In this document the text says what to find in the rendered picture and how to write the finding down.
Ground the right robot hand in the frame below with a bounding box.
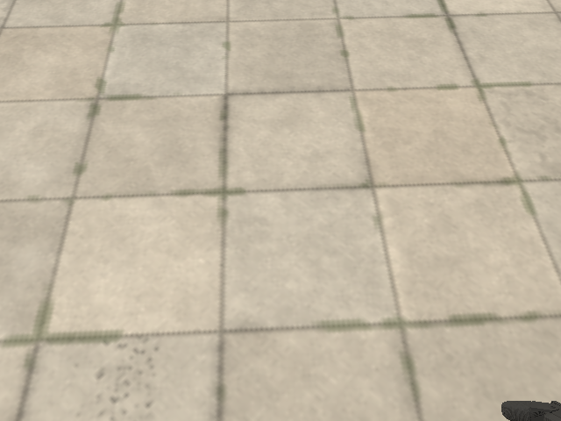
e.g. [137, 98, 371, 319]
[501, 401, 561, 421]

